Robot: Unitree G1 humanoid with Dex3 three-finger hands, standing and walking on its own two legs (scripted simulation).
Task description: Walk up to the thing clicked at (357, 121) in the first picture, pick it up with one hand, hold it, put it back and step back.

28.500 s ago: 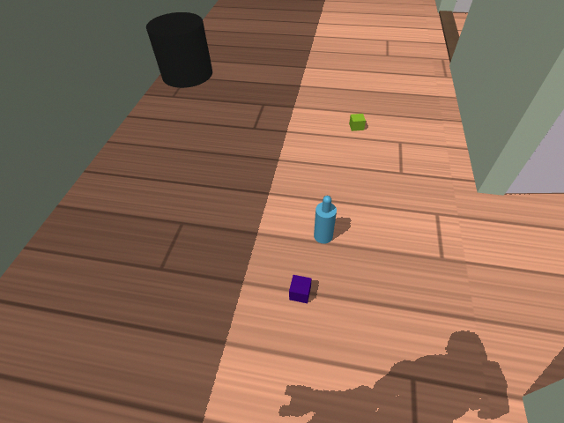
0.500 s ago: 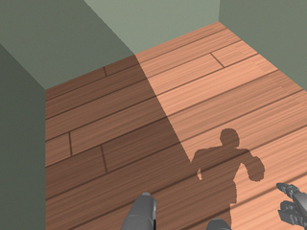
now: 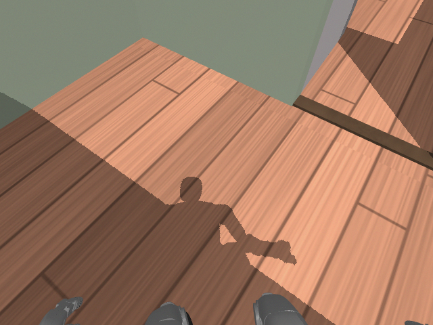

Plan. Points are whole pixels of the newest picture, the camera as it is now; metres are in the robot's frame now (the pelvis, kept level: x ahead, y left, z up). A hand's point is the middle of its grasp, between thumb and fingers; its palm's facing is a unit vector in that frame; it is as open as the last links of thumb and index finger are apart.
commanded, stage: walk up
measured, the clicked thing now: out of the picture -0.18 -1.49 -0.72
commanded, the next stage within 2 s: none
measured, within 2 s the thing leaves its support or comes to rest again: neither
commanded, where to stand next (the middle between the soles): +0.11 -0.06 m, yaw -28 degrees
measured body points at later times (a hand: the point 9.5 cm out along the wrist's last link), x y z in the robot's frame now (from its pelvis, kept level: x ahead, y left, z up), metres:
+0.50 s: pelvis +0.02 -0.03 -0.01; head +0.03 -0.04 +0.44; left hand +0.15 +0.29 -0.11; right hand -0.02 -0.35 -0.12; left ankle +0.11 +0.07 -0.72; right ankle -0.03 -0.15 -0.71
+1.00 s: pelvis +0.07 -0.04 +0.01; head +0.09 -0.11 +0.45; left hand +0.33 +0.18 -0.07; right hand +0.01 -0.39 -0.12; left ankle +0.21 +0.06 -0.65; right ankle +0.04 -0.17 -0.72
